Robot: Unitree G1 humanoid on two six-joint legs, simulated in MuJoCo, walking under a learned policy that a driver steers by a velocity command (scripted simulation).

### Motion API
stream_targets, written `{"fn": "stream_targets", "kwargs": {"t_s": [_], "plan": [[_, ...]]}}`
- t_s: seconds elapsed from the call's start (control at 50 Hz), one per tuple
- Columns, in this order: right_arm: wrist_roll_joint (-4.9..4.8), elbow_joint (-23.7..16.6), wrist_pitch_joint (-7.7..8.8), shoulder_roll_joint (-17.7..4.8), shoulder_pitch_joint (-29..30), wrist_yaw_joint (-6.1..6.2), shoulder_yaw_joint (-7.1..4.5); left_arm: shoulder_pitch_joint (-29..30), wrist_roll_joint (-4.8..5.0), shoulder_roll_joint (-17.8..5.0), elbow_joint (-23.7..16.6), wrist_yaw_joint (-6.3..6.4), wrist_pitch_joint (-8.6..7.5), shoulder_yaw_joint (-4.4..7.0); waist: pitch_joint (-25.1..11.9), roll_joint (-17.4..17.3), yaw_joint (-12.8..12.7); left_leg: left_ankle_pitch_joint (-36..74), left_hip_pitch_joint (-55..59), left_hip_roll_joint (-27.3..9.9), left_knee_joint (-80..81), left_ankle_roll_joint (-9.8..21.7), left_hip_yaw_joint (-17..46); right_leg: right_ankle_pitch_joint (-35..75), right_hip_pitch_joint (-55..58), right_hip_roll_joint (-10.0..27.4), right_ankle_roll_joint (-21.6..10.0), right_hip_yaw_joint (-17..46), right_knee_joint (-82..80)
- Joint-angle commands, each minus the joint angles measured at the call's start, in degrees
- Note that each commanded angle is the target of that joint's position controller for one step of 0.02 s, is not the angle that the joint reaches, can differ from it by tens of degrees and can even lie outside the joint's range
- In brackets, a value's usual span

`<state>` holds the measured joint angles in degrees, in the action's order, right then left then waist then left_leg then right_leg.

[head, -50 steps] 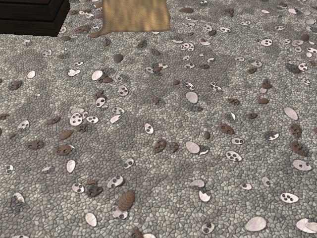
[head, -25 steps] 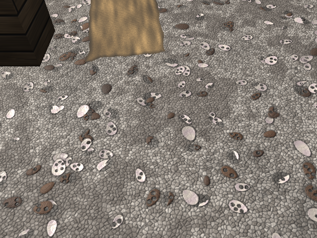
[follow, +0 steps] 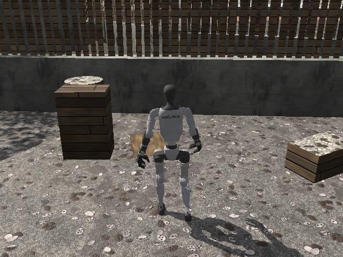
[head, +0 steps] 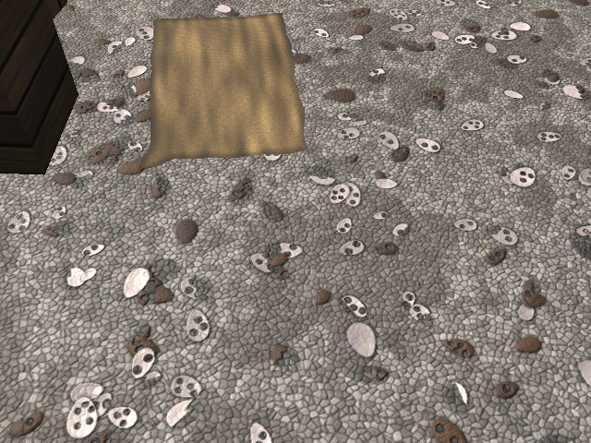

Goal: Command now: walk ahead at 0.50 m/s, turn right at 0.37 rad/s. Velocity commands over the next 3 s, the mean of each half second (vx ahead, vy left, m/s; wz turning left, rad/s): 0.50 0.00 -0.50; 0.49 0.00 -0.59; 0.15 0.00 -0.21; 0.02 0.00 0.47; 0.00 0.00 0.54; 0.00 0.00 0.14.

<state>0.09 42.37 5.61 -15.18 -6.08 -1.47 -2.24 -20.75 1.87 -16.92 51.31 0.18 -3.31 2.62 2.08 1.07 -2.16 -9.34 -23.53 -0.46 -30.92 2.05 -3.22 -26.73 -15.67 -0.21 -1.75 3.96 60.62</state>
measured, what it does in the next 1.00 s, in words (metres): walks ahead, turning right: right foot, then left foot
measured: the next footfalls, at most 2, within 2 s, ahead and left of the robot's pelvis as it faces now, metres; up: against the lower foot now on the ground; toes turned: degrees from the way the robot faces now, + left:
right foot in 0.44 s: +0.37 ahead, -0.17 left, +0.00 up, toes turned -18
left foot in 0.94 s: +0.72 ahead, -0.10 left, +0.00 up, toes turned -36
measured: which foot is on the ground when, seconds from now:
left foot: down 0.00-0.46, up 0.48-0.92, down 0.94-1.00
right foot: up 0.00-0.42, down 0.44-0.96, up 0.98-1.00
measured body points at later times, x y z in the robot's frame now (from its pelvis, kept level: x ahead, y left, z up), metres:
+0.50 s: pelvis +0.26 -0.06 -0.02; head +0.30 -0.08 +0.43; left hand +0.51 +0.14 -0.10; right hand +0.23 -0.35 -0.15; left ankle +0.11 +0.11 -0.67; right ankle +0.33 -0.15 -0.73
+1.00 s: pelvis +0.54 -0.12 -0.01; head +0.56 -0.14 +0.44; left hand +0.74 +0.10 -0.12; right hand +0.59 -0.45 -0.08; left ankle +0.68 -0.08 -0.73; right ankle +0.35 -0.15 -0.69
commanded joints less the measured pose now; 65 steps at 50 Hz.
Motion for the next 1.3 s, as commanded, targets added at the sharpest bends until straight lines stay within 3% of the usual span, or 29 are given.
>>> {"fn": "stream_targets", "kwargs": {"t_s": [0.02,0.06,0.12,0.24,0.34,0.4,0.42,0.44,0.46,0.48,0.5,0.52,0.54,0.56,0.58,0.66,0.76,0.86,0.9,0.92,0.94,0.96,0.98,1.0,1.04,1.06,1.12,1.2,1.3], "plan": [[0.19,0.2,0.49,-5.8,-7.5,0.33,-1.94,3.2,0.0,-6.9,-5.3,0.47,-1.12,2.11,-4.6,-6.1,4.7,-1.7,22.6,-16.4,17.8,7.8,19.9,7.9,-23.2,6.4,0.0,2.9,7.7],[0.81,0.9,1.2,-5.0,-5.6,0.42,-1.97,1.3,0.17,-4.5,-5.0,0.24,0.23,2.11,-3.5,-7.5,2.6,3.8,17.5,-14.7,20.9,7.6,13.2,11.4,-18.5,8.0,0.6,2.7,5.9],[0.75,2.4,1.81,-6.4,-5.4,0.82,-2.64,3.5,-0.18,-2.7,-6.8,0.24,1.71,2.03,-1.0,-5.3,1.8,10.5,15.7,-14.8,23.2,8.6,6.6,15.4,-21.6,8.6,1.5,2.6,2.8],[0.49,4.3,0.67,-9.1,-7.2,2.03,-3.43,12.7,-0.66,-1.1,-10.6,-1.54,1.14,1.27,1.9,-3.3,4.6,13.7,19.0,-13.6,24.6,7.6,-3.6,29.0,-22.4,7.6,1.5,-1.7,-15.8],[-0.85,6.3,-1.39,-11.0,-11.0,2.26,-4.26,19.8,-0.61,-1.2,-15.0,-3.17,1.2,1.05,3.9,-3.0,6.5,20.4,28.4,-16.4,20.8,6.5,-7.1,24.9,-24.5,6.1,-1.0,-5.6,-23.2],[-1.6,5.8,-2.65,-13.3,-9.4,2.67,-4.95,16.0,-0.6,-3.9,-15.7,-3.56,1.72,2.5,-0.5,-5.8,2.5,45.2,31.1,-16.4,10.0,4.7,-9.5,16.8,-15.6,1.1,-4.2,-10.0,-23.7],[-1.8,5.5,-3.14,-13.8,-8.6,2.78,-5.1,10.3,-0.42,-5.8,-14.6,-3.41,1.93,3.66,-3.7,-6.1,-0.9,50.7,30.0,-15.6,1.5,3.9,-10.2,15.2,-8.2,-1.3,-5.8,-11.2,-24.5],[-1.99,5.2,-3.29,-13.1,-7.6,2.88,-4.73,0.8,-0.33,-8.9,-12.2,-2.71,2.11,5.56,-8.4,-4.7,-6.1,47.0,24.0,-13.3,-11.2,1.9,-11.4,18.7,5.9,-3.5,-8.1,-10.6,-28.7],[0.06,4.0,-2.72,-9.1,-9.2,2.8,-3.29,-6.0,-0.17,-14.3,-10.5,-1.36,2.8,7.29,-12.9,4.8,-7.2,18.6,8.1,-9.7,-29.8,-0.9,-11.3,19.9,22.6,5.6,-11.7,4.4,-29.8],[0.62,0.6,-0.81,-3.1,-12.0,2.2,-1.39,-1.6,-0.23,-18.1,-12.8,-1.46,1.96,7.29,-18.7,15.1,-0.5,-24.4,-14.9,3.7,-48.5,-3.9,-1.7,8.0,36.9,18.2,-23.4,39.5,-39.7],[-1.43,-0.1,1.51,-8.5,-6.1,1.22,-2.25,-2.4,-0.62,-12.9,-13.5,-2.09,0.95,5.7,-20.5,6.6,-4.8,-23.2,-20.9,1.1,-51.2,-2.5,9.2,5.0,37.0,19.6,-22.2,42.4,-45.3],[-3.06,-1.5,2.57,-9.4,-2.6,0.77,-2.43,-0.8,-1.01,-10.1,-13.2,-2.17,0.08,4.89,-12.9,4.5,-4.1,-18.2,-23.5,-1.5,-48.5,-0.9,8.6,8.0,31.1,17.8,-19.6,33.8,-45.3],[-2.18,-0.9,2.95,-8.7,-2.7,1.12,-2.3,2.8,-0.86,-8.4,-13.4,-2.26,-0.41,4.36,-7.6,-0.9,-1.0,-13.6,-20.8,-4.2,-42.6,-0.6,8.5,14.7,22.2,14.9,-17.2,26.5,-45.1],[-0.6,-0.1,2.69,-9.4,-3.1,1.54,-2.78,6.2,-1.01,-6.5,-14.1,-2.03,-0.61,3.77,-5.9,-1.1,1.0,-10.9,-16.8,-5.9,-37.3,-1.0,8.5,20.5,16.0,12.6,-15.7,21.5,-45.4],[-0.16,0.2,1.94,-9.6,-4.3,1.45,-3.05,7.9,-1.57,-5.7,-15.0,-1.72,-0.62,3.32,-5.0,0.0,2.5,-9.0,-13.4,-6.8,-35.2,-1.5,8.7,24.3,11.8,11.1,-15.2,19.0,-46.6],[0.93,-1.2,-0.02,-7.0,-1.8,1.7,-2.56,5.9,-1.22,-8.3,-14.6,-0.3,-0.89,3.97,-3.1,0.1,2.8,-2.0,-11.9,-5.6,-24.6,-5.3,6.7,32.7,4.8,8.6,-15.4,13.2,-48.7],[0.21,-4.1,0.36,-4.7,8.2,1.02,-1.49,1.9,-0.77,-8.9,-13.2,0.77,-0.05,4.19,-1.2,3.1,-1.3,14.1,-7.7,-1.5,-4.3,-6.2,6.1,24.3,1.9,4.9,-11.0,10.5,-47.6],[-0.52,-5.9,1.58,-7.2,11.0,-0.16,-2.16,-1.0,-0.39,-8.3,-11.7,1.13,0.73,4.2,-1.2,4.5,-1.8,11.3,-5.7,0.0,3.0,-4.3,8.3,21.3,8.4,7.8,-9.9,17.6,-41.2],[-0.65,-5.3,2.18,-8.5,7.9,-0.24,-2.8,-0.1,-0.55,-8.4,-11.8,1.34,1.16,4.35,-1.8,6.5,0.1,6.0,-1.8,0.4,3.9,-2.6,7.9,24.0,9.9,8.5,-9.1,20.3,-37.8],[-0.49,-4.0,2.48,-9.3,3.2,0.02,-3.45,0.9,-0.6,-7.5,-12.2,1.3,1.34,4.03,-3.6,6.8,2.7,6.2,4.7,0.8,6.2,-1.2,6.7,26.9,9.2,6.9,-7.9,19.9,-34.1],[0.7,-3.3,2.82,-11.5,-2.8,0.46,-4.3,1.7,-0.96,-5.1,-13.1,1.11,1.32,3.13,-8.9,5.2,5.8,8.2,16.0,-3.4,5.9,1.5,9.5,29.0,6.2,3.1,-5.6,16.9,-23.4],[2.3,-3.0,2.68,-16.1,-9.9,0.96,-5.4,-1.9,-0.95,-2.2,-14.6,1.31,1.22,2.28,-18.2,-5.1,6.2,13.0,36.5,-16.1,4.1,8.0,24.9,17.1,-8.8,-3.7,-1.0,10.1,-4.3],[1.4,-1.7,1.68,-15.2,-12.1,0.51,-5.29,-7.2,-0.42,-2.7,-15.5,1.5,1.04,1.81,-23.5,-20.9,4.1,12.3,44.9,-25.1,8.5,14.3,44.6,-10.6,-22.0,-6.5,1.5,6.9,9.5],[0.32,-3.1,1.05,-10.1,-9.2,0.54,-3.86,-5.9,-0.16,-8.4,-14.3,1.56,1.41,3.14,-17.4,-13.3,4.4,11.7,39.4,-24.3,9.0,12.9,40.7,-8.7,-25.7,-2.4,2.6,8.6,15.6],[0.72,-4.0,-0.35,-6.5,-3.6,0.94,-2.57,1.9,-0.87,-10.0,-15.7,1.71,2.69,4.01,-7.6,-4.8,3.8,24.0,24.7,-19.2,9.3,10.2,23.1,-2.8,-24.2,1.0,4.2,4.3,14.9],[0.8,-3.6,-0.59,-5.6,-1.9,1.03,-2.25,2.5,-1.11,-9.4,-16.1,1.79,3.38,4.35,-5.7,-5.2,2.3,27.2,19.6,-17.1,10.0,9.4,18.2,-1.2,-22.2,3.0,4.3,3.6,11.9],[1.05,-2.1,-0.75,-7.8,0.0,1.25,-2.95,2.1,-0.49,-4.5,-17.3,1.63,4.99,3.27,-3.7,-9.3,0.9,30.0,12.5,-14.6,14.8,10.4,9.7,2.6,-17.9,3.9,5.1,-0.1,4.4],[0.19,-0.5,-1.83,-9.7,0.1,1.93,-3.51,5.7,-1.45,-2.8,-18.8,0.94,4.86,2.3,-7.6,-6.6,1.8,32.5,14.5,-15.3,15.6,11.8,5.2,12.1,-13.5,4.1,4.8,-0.7,-7.9],[-1.32,2.8,-2.44,-9.4,-0.9,0.29,-2.49,10.0,-2.34,-2.3,-18.7,0.23,4.17,1.75,-7.3,-6.4,2.4,26.6,14.8,-12.9,12.8,9.7,4.6,17.9,-3.0,1.6,3.1,-2.7,-25.9]]}}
